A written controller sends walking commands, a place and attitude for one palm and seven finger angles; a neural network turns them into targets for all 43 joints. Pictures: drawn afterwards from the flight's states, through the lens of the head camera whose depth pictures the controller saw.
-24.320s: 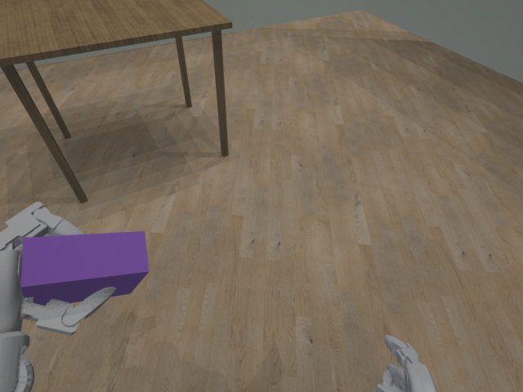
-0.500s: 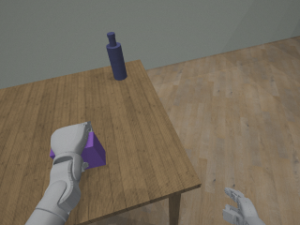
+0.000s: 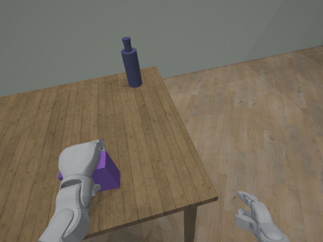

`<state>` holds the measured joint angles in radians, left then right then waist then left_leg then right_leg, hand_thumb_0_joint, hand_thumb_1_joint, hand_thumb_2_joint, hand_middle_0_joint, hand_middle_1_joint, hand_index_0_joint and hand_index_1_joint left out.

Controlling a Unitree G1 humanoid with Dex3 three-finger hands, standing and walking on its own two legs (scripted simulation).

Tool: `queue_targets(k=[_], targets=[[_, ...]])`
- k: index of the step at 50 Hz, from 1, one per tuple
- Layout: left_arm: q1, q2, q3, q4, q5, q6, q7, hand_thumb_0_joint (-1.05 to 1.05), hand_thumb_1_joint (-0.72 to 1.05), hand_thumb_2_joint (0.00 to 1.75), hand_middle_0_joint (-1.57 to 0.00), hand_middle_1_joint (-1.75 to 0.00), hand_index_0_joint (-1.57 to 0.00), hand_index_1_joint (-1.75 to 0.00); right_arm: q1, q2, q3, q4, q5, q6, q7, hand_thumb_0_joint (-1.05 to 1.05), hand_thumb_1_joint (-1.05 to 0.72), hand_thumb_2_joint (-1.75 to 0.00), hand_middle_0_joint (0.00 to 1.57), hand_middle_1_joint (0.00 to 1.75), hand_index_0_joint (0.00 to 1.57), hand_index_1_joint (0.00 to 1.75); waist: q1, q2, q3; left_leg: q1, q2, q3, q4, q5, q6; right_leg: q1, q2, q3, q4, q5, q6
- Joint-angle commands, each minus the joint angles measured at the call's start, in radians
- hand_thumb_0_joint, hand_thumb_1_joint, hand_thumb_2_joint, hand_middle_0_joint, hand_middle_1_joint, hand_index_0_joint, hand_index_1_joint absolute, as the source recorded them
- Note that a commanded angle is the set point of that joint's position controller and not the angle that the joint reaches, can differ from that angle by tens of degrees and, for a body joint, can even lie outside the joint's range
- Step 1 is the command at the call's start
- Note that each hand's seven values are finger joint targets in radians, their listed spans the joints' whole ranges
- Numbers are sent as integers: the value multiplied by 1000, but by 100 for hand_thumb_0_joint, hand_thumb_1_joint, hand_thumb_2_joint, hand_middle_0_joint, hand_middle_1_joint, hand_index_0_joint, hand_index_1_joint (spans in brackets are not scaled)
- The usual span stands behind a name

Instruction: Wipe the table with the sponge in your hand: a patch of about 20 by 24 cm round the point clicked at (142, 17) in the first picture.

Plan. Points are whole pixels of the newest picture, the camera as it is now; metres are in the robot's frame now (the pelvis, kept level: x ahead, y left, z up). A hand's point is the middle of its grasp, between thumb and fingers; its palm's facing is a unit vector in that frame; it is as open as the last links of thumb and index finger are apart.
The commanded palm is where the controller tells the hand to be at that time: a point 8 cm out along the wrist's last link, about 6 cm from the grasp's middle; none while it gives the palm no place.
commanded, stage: slide across to the third lane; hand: left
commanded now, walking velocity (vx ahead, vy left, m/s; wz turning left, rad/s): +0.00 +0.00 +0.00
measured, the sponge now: (94, 177) +0.26 +0.22 +0.03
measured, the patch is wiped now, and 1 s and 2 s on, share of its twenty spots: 0.80 0.85 0.90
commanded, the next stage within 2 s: wipe forward along the third lane in 0.54 s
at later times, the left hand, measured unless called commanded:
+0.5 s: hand (112, 167) +0.27 +0.17 +0.07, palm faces +0.03 -0.07 -1.00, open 9.4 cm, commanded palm +0.25 +0.14 +0.12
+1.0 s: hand (123, 153) +0.32 +0.15 +0.07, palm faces -0.02 -0.06 -1.00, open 9.4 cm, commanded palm +0.30 +0.15 +0.10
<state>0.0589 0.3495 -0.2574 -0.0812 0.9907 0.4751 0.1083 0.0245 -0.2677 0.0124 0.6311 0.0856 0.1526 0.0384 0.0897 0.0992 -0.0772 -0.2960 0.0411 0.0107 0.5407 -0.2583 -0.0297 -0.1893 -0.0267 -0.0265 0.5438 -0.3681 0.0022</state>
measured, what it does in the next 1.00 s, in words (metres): stands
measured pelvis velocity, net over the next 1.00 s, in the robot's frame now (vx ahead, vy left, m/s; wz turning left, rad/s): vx -0.04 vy -0.02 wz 0.01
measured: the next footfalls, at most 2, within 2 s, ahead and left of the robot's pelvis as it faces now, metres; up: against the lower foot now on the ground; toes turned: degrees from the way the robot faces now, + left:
none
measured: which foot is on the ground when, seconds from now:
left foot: down 0.00-1.00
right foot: down 0.00-1.00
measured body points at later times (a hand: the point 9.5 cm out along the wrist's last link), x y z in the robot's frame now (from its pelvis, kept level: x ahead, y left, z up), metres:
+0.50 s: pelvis -0.03 -0.01 +0.00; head -0.05 -0.06 +0.45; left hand +0.27 +0.17 +0.12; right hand +0.22 -0.19 -0.09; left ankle +0.01 +0.14 -0.73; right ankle -0.05 -0.12 -0.73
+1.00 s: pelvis -0.04 -0.02 +0.00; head -0.06 -0.06 +0.44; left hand +0.32 +0.15 +0.12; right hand +0.17 -0.25 -0.11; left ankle +0.01 +0.14 -0.73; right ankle -0.05 -0.12 -0.73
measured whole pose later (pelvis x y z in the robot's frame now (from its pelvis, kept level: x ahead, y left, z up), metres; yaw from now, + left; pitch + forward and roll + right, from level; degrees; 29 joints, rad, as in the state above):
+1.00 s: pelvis -0.04 -0.02 +0.00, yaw +1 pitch +1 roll +1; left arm -0.48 0.19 -0.36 0.57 0.97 0.48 0.14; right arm 0.05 -0.26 0.01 0.75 0.09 0.15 -0.01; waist 0.06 0.08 -0.10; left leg -0.36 0.06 -0.02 0.53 -0.19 -0.03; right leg -0.27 0.00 -0.05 0.60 -0.34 -0.03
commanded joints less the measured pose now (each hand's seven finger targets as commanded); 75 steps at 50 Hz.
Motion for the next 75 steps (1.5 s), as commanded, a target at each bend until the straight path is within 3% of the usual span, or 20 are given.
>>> queue_targets(k=[1, 4, 7, 14, 16, 23, 24, 27, 33, 34, 36, 38, 39, 41, 43, 44, 46, 54, 61, 75], targets=[[-199, 9, -32, -156, -31, -6, -14, 0, 10, 130, -120, -160, -120, -160, -235, -76, -33, -173, -3, -61, -1, 0, -90, -90, 20, 30, 20, 30, -12, -128, -137, 150, -53, -3, -33, 272, 76, -41, 52, -2, -67, 398, -56], [-224, 34, -11, -151, -26, -11, -13, 0, 10, 130, -120, -160, -120, -160, -244, -79, -36, -166, -6, -64, -6, 0, -90, -90, 20, 30, 20, 30, -7, -132, -140, 160, -52, -9, -41, 260, 75, -34, 56, 11, -79, 377, -62], [-320, -38, -89, -94, -20, -20, -15, 0, 10, 130, -120, -160, -120, -160, -245, -72, -32, -147, -1, -68, -8, 0, -90, -90, 20, 30, 20, 30, -24, -132, -115, 161, -47, -11, -48, 218, 74, -81, 55, -7, -82, 304, -60], [-403, -82, -113, -13, -32, -50, 10, 0, 10, 130, -120, -160, -120, -160, -259, -72, -38, -128, 0, -83, -5, 0, -90, -90, 20, 30, 20, 30, -19, -150, -150, 164, -47, -19, -57, 181, 69, -76, 59, -7, -84, 257, -67], [-432, -142, -173, 2, -32, -55, 14, 0, 10, 130, -120, -160, -120, -160, -260, -61, -37, -123, 3, -84, 2, 0, -90, -90, 20, 30, 20, 30, -28, -159, -145, 163, -47, -17, -50, 179, 69, -89, 54, -18, -80, 255, -63], [-512, -164, -186, 76, -34, -38, 43, 0, 10, 130, -120, -160, -120, -160, -278, -58, -39, -100, 5, -80, 17, 0, -90, -90, 20, 30, 20, 30, -17, -166, -136, 155, -51, -6, -53, 150, 66, -96, 50, -15, -93, 225, -62], [-535, -135, -155, 104, -32, -28, 51, 0, 10, 130, -120, -160, -120, -160, -279, -61, -40, -94, 5, -80, 15, 0, -90, -90, 20, 30, 20, 30, -17, -181, -126, 150, -47, -8, -61, 132, 62, -98, 52, -7, -102, 197, -65], [-605, -183, -189, 163, -28, -13, 66, 0, 10, 130, -120, -160, -120, -160, -278, -57, -38, -78, 8, -85, 17, 0, -90, -90, 20, 30, 20, 30, -19, -169, -131, 144, -52, -2, -57, 123, 62, -111, 51, -20, -90, 195, -64], [-648, -154, -154, 264, -22, 15, 75, 0, 10, 130, -120, -160, -120, -160, -279, -62, -39, -66, 7, -74, 16, 0, -90, -90, 20, 30, 20, 30, -11, -172, -129, 124, -57, 13, -55, 106, 61, -106, 45, -11, -104, 178, -62], [-663, -99, -103, 293, -15, 21, 77, 0, 10, 130, -120, -160, -120, -160, -273, -73, -40, -56, 4, -70, 8, 0, -90, -90, 20, 30, 20, 30, -13, -205, -124, 119, -53, 7, -61, 93, 59, -104, 47, 1, -116, 162, -64], [-738, -147, -148, 343, -20, 22, 74, 0, 10, 130, -120, -160, -120, -160, -268, -65, -32, -53, 12, -73, -3, 0, -90, -90, 20, 30, 20, 30, -34, -206, -89, 105, -57, 18, -58, 56, 62, -142, 42, -2, -127, 119, -54], [-766, -114, -120, 398, -13, 20, 71, 0, 10, 130, -120, -160, -120, -160, -252, -72, -33, -40, 9, -72, -16, 0, -90, -90, 20, 30, 20, 30, -32, -188, -96, 98, -61, 17, -60, 47, 63, -145, 42, 3, -125, 114, -55], [-766, -51, -63, 431, -6, 22, 74, 0, 10, 130, -120, -160, -120, -160, -241, -82, -33, -32, 6, -68, -25, 0, -90, -90, 20, 30, 20, 30, -28, -203, -95, 88, -58, 10, -67, 39, 61, -140, 44, 11, -129, 102, -60], [-811, -97, -100, 486, -7, 17, 67, 0, 10, 130, -120, -160, -120, -160, -227, -76, -29, -31, 10, -68, -38, 0, -90, -90, 20, 30, 20, 30, -43, -208, -83, 75, -62, 20, -58, 27, 63, -163, 41, 6, -129, 87, -52], [-838, -80, -86, 539, 5, 12, 66, 0, 10, 130, -120, -160, -120, -160, -209, -80, -30, -24, 7, -63, -45, 0, -90, -90, 20, 30, 20, 30, -41, -178, -95, 61, -64, 20, -55, 26, 61, -168, 39, 10, -117, 96, -54], [-813, -24, -27, 554, 7, 12, 71, 0, 10, 130, -120, -160, -120, -160, -196, -88, -34, -25, 3, -57, -48, 0, -90, -90, 20, 30, 20, 30, -30, -187, -119, 53, -62, 10, -61, 34, 59, -145, 43, 18, -116, 104, -60], [-810, -83, -72, 568, -3, 7, 71, 0, 10, 130, -120, -160, -120, -160, -188, -82, -35, -41, 6, -52, -49, 0, -90, -90, 20, 30, 20, 30, -39, -186, -131, 47, -62, 22, -48, 43, 62, -146, 39, 11, -110, 123, -53], [-856, -24, -14, 648, 4, -20, 79, 0, 10, 130, -120, -160, -120, -160, -127, -92, -42, -41, 2, -42, -63, 0, -90, -90, 20, 30, 20, 30, -55, -222, -131, 7, -56, 17, -38, 42, 66, -160, 41, 22, -107, 131, -48], [-949, 6, 4, 747, 8, -48, 101, 0, 10, 130, -120, -160, -120, -160, -87, -98, -45, -15, 0, -48, -78, 0, -90, -90, 20, 30, 20, 30, -71, -199, -122, -8, -52, 21, -28, 13, 67, -209, 41, 24, -105, 85, -43], [-1098, 90, 64, 917, 7, -90, 125, 0, 10, 130, -120, -160, -120, -160, -6, -106, -50, 10, -6, -46, -76, 0, -90, -90, 20, 30, 20, 30, -99, -191, -192, -46, -39, 20, -11, 41, 73, -192, 37, 32, -89, 163, -28]])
